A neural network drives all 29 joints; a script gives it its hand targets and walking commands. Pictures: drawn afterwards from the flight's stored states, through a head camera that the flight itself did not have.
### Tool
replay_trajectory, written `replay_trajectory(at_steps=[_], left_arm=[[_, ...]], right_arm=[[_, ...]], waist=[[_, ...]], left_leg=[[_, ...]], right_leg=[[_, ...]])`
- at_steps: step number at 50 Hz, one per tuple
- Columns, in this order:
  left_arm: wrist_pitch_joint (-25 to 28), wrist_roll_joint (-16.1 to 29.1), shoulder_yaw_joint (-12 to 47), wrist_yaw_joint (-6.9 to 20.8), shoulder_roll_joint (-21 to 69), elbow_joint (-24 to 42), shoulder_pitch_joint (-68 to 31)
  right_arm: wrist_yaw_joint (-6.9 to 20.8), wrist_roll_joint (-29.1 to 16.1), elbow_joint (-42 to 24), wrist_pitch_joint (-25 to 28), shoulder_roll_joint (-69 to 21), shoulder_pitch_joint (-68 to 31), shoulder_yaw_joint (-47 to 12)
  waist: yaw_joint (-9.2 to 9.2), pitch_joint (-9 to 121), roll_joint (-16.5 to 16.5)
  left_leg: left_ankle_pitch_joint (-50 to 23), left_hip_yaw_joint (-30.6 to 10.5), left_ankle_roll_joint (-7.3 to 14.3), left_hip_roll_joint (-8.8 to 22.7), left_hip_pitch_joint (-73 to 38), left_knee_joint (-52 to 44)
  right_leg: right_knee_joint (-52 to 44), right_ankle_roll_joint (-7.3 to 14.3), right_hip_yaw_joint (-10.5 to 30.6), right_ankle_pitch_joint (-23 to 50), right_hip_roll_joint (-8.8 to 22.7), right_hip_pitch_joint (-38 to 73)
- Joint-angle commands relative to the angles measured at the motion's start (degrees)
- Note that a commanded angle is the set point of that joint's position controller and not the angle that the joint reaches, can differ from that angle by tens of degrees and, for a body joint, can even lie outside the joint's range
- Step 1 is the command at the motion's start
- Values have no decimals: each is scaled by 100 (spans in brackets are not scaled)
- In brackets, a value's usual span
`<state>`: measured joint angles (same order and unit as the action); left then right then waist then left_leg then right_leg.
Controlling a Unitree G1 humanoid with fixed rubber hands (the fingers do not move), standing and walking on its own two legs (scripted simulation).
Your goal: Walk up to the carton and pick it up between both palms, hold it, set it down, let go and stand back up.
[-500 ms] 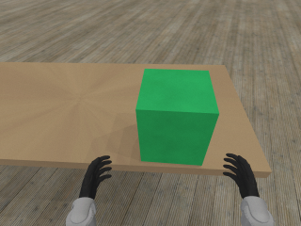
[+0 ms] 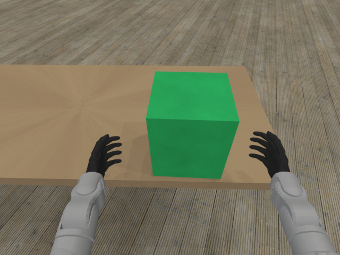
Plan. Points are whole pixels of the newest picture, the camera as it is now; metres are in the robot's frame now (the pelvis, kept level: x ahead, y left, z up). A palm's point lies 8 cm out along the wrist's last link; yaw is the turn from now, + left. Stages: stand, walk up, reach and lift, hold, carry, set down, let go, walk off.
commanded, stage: reach and lift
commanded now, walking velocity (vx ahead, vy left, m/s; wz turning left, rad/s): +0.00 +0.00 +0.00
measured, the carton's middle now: (188, 126) +0.48 -0.05 +0.02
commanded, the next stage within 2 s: none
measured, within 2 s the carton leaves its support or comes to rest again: neither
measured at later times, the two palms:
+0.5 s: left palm (99, 125) +0.39 +0.17 +0.13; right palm (275, 125) +0.37 -0.24 +0.12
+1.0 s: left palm (102, 90) +0.45 +0.16 +0.19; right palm (279, 90) +0.42 -0.25 +0.19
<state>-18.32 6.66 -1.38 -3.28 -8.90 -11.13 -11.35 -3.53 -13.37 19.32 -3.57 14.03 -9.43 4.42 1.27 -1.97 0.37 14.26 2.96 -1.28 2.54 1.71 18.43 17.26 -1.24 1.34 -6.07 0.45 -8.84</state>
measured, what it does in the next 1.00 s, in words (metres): stands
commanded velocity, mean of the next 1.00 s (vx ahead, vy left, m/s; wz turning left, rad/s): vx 0.00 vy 0.00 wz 0.00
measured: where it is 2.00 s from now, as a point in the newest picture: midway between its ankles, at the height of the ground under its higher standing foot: outside the picture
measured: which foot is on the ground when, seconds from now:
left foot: down 0.00-1.00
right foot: down 0.00-1.00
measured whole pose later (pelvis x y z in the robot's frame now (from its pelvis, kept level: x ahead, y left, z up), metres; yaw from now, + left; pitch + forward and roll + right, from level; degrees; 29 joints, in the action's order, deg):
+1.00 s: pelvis +0.00 -0.01 +0.00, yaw +2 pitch +7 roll -1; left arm -24.5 11.8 -0.1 -4.5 -17.5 -47.6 -57.8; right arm -2.6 -21.2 54.2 -14.5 23.5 -55.1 0.8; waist 4.1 6.3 0.1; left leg 14.0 0.3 -1.9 2.9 14.9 22.0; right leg 17.4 -0.7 -0.1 -4.7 -0.1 -19.8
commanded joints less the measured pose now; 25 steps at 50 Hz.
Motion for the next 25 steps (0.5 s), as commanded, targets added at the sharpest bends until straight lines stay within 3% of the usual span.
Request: replay_trajectory(at_steps=[1, 7, 15, 20, 25], left_arm=[[191, 208, -127, -50, -581, 887, -2354], [-25, 248, -340, 39, -759, 279, -2931], [-410, 27, -670, 205, -1002, 80, -3597], [-517, 48, -661, 171, -1144, -181, -4234], [-546, 204, -483, 86, -1249, -441, -4952]], right_arm=[[-4, 54, -986, 80, 828, -2230, 375], [-73, -19, -445, -185, 881, -2828, 293], [-248, -250, -173, -368, 1103, -3585, 42], [-265, -403, 60, -561, 1180, -4163, -2], [-190, -549, 347, -720, 1352, -4777, 22]], waist=[[39, 1739, -24], [50, 2271, 133], [143, 2454, 356], [175, 2555, 172], [270, 2999, -4]], left_leg=[[-795, 65, -3, -266, 877, -398], [-1200, 59, -14, -299, 872, -243], [-1688, 81, -29, -425, 849, -105], [-1342, 87, 11, -438, 1099, -170], [-1451, 18, -46, -395, 961, -72]], right_leg=[[105, 202, -57, 791, -304, 1173], [198, 118, -70, 1330, -301, 1425], [246, -9, -66, 2199, -337, 1854], [241, -8, -71, 1939, -314, 1750], [262, 33, -164, 1970, -338, 1519]])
